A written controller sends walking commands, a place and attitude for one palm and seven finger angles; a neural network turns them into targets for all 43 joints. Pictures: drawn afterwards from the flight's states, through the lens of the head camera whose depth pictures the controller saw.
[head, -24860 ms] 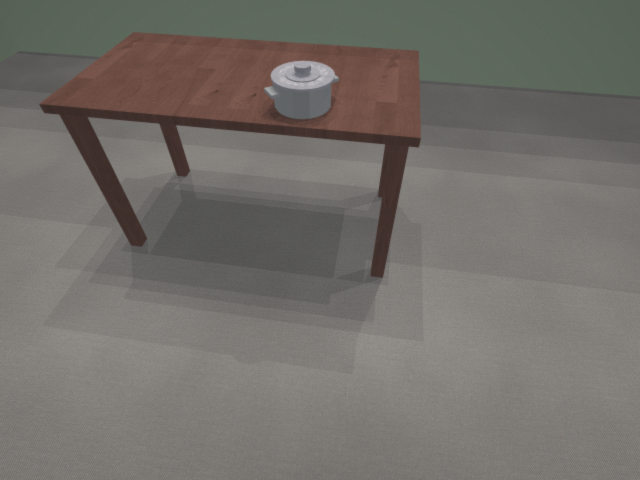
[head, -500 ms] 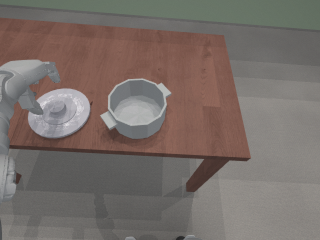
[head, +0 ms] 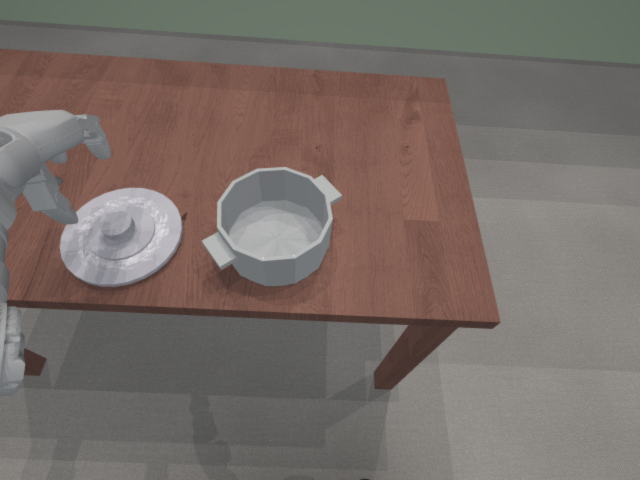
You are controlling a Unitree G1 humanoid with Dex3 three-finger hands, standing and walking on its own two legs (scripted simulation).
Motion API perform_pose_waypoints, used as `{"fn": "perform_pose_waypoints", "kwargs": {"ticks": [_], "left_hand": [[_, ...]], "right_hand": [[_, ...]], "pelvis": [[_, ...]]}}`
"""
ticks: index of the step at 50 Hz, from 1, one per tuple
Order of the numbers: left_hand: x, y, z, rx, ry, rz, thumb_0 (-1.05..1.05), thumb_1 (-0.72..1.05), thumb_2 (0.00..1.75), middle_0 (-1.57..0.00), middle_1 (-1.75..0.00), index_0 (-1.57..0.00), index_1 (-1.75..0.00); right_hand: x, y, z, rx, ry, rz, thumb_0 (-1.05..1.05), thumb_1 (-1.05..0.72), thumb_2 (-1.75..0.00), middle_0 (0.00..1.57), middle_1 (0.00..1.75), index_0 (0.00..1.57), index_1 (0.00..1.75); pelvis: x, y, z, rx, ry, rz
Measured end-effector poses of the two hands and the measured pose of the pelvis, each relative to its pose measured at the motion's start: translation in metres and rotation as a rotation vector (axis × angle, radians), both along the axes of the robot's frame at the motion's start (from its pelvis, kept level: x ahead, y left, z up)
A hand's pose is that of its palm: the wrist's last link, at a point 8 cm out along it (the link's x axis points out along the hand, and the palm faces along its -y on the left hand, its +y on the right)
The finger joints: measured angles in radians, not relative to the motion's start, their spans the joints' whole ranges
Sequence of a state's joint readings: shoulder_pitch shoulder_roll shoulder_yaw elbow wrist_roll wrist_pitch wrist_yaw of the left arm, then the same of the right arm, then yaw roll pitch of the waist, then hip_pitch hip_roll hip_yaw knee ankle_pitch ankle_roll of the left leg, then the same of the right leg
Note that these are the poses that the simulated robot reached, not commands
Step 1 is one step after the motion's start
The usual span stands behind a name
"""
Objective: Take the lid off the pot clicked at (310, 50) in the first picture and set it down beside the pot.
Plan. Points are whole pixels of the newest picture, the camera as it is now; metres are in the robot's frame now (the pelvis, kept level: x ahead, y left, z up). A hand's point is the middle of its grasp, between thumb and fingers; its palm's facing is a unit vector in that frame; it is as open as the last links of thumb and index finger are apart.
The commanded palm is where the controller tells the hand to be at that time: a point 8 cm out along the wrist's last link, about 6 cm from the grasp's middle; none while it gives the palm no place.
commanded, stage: draw the hand back to the body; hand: left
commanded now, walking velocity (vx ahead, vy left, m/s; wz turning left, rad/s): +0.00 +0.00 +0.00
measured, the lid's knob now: (117, 225) +0.49 +0.30 -0.05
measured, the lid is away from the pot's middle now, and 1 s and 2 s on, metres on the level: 0.24 0.24 0.24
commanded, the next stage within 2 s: none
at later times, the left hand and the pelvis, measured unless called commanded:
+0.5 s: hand (65, 206) +0.40 +0.27 +0.11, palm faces -0.14 -0.51 -0.85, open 11.0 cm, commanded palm +0.37 +0.29 +0.16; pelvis +0.00 +0.00 +0.01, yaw +2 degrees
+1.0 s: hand (61, 222) +0.35 +0.24 +0.15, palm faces +0.41 -0.86 -0.29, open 9.6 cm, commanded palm +0.30 +0.27 +0.17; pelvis +0.01 -0.04 +0.02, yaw +1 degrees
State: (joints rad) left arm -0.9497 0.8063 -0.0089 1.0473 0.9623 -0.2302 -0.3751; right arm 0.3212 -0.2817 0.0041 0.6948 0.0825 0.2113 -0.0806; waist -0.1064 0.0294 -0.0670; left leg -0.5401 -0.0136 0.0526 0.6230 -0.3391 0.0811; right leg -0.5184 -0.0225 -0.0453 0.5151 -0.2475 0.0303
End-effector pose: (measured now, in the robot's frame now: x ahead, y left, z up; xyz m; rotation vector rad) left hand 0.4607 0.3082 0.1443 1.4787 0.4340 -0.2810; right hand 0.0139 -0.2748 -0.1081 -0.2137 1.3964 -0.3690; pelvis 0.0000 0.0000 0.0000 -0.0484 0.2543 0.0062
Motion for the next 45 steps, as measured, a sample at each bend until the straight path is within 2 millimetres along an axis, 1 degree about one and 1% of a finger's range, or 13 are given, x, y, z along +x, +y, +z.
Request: {"fn": "perform_pose_waypoints", "kwargs": {"ticks": [5, 10, 14, 22, 23, 25, 27, 28, 30, 33, 36, 45], "left_hand": [[-0.006, 0.000, 0.001, -0.002, -0.025, -0.027, 0.00, 0.07, 0.50, -0.31, -0.95, -0.31, -0.95], [-0.019, 0.000, 0.000, -0.002, -0.035, -0.038, 0.00, 0.07, 0.50, -0.31, -0.95, -0.31, -0.95], [-0.031, -0.002, 0.003, -0.001, -0.058, -0.053, 0.00, 0.07, 0.50, -0.31, -0.95, -0.31, -0.95], [-0.060, -0.004, 0.008, 0.004, -0.086, -0.053, 0.00, 0.07, 0.50, -0.31, -0.95, -0.31, -0.95], [-0.064, -0.005, 0.009, -0.129, -0.137, -0.015, 0.00, 0.07, 0.50, -0.31, -0.95, -0.32, -0.95], [-0.071, -0.010, 0.012, -0.457, -0.306, 0.079, 0.00, 0.06, 0.50, -0.32, -0.95, -0.32, -0.95], [-0.078, -0.014, 0.010, -0.725, -0.453, 0.181, 0.00, 0.06, 0.50, -0.32, -0.95, -0.32, -0.95], [-0.081, -0.016, 0.008, -0.823, -0.508, 0.229, 0.00, 0.06, 0.50, -0.32, -0.95, -0.32, -0.95], [-0.085, -0.019, 0.007, -0.958, -0.596, 0.299, 0.00, 0.06, 0.50, -0.32, -0.95, -0.32, -0.95], [-0.090, -0.020, 0.009, -1.064, -0.690, 0.375, 0.00, 0.08, 0.51, -0.31, -0.94, -0.31, -0.94], [-0.098, -0.019, 0.009, -1.105, -0.731, 0.429, 0.00, 0.11, 0.52, -0.31, -0.91, -0.30, -0.91], [-0.132, -0.023, 0.016, -1.086, -0.795, 0.468, 0.00, 0.26, 0.59, -0.28, -0.79, -0.28, -0.79]], "right_hand": [[0.005, 0.001, 0.002, 0.009, -0.003, 0.003, 0.01, -0.90, -0.90, 0.20, 0.30, 0.21, 0.30], [0.020, 0.006, 0.000, 0.038, -0.028, 0.025, 0.01, -0.90, -0.90, 0.20, 0.30, 0.20, 0.30], [0.039, 0.012, 0.000, 0.063, -0.074, 0.054, 0.01, -0.90, -0.90, 0.20, 0.30, 0.20, 0.30], [0.086, 0.025, 0.002, 0.115, -0.199, 0.130, 0.01, -0.90, -0.90, 0.20, 0.30, 0.20, 0.30], [0.091, 0.026, 0.004, 0.115, -0.223, 0.137, 0.01, -0.90, -0.90, 0.20, 0.30, 0.20, 0.30], [0.100, 0.031, 0.008, 0.109, -0.273, 0.170, 0.01, -0.90, -0.90, 0.20, 0.30, 0.20, 0.30], [0.106, 0.035, 0.012, 0.103, -0.305, 0.202, 0.01, -0.90, -0.90, 0.20, 0.30, 0.20, 0.30], [0.108, 0.036, 0.015, 0.098, -0.318, 0.215, 0.01, -0.90, -0.90, 0.20, 0.30, 0.20, 0.30], [0.112, 0.037, 0.020, 0.088, -0.350, 0.234, 0.01, -0.90, -0.90, 0.20, 0.30, 0.20, 0.30], [0.115, 0.032, 0.026, 0.077, -0.402, 0.240, 0.01, -0.90, -0.90, 0.20, 0.30, 0.21, 0.30], [0.115, 0.024, 0.029, 0.071, -0.432, 0.234, 0.01, -0.90, -0.90, 0.20, 0.30, 0.21, 0.30], [0.113, -0.007, 0.025, 0.051, -0.438, 0.234, 0.01, -0.90, -0.90, 0.20, 0.30, 0.21, 0.30]], "pelvis": [[0.002, 0.001, 0.002, 0.001, -0.009, 0.003], [0.003, 0.003, 0.004, 0.004, -0.027, 0.009], [0.002, 0.003, 0.006, 0.007, -0.046, 0.016], [0.000, 0.003, 0.009, 0.012, -0.084, 0.026], [-0.001, 0.002, 0.010, 0.014, -0.098, 0.029], [-0.002, 0.001, 0.011, 0.018, -0.135, 0.030], [-0.001, -0.002, 0.012, 0.021, -0.160, 0.023], [0.000, -0.003, 0.013, 0.022, -0.169, 0.021], [0.003, -0.007, 0.014, 0.022, -0.185, 0.020], [0.007, -0.012, 0.015, 0.022, -0.205, 0.015], [0.010, -0.017, 0.015, 0.021, -0.216, 0.010], [0.013, -0.032, 0.016, 0.028, -0.239, 0.014]]}}
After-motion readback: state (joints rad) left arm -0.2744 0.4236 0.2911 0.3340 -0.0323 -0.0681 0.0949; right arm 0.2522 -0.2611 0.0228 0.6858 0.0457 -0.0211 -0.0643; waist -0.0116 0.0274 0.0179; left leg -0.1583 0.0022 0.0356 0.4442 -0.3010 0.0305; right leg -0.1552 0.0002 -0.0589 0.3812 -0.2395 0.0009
